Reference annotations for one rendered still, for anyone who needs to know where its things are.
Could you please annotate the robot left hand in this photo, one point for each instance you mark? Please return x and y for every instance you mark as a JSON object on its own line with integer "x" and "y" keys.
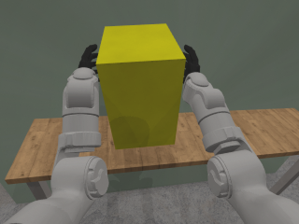
{"x": 86, "y": 58}

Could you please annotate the table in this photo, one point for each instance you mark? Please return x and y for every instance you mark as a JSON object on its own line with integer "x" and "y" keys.
{"x": 270, "y": 133}

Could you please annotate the left robot forearm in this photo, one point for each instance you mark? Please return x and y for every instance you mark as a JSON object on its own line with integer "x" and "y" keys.
{"x": 80, "y": 128}

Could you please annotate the carton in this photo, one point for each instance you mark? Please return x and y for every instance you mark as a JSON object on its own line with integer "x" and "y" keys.
{"x": 141, "y": 70}

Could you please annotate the robot left upper arm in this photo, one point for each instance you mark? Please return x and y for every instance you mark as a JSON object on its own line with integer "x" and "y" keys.
{"x": 76, "y": 183}

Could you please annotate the robot right hand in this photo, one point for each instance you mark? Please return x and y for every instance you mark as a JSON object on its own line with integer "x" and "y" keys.
{"x": 192, "y": 64}

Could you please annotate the right robot forearm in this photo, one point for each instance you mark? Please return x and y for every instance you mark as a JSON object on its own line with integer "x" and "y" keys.
{"x": 220, "y": 135}

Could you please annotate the robot right upper arm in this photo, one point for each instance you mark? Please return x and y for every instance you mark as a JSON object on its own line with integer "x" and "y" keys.
{"x": 239, "y": 178}

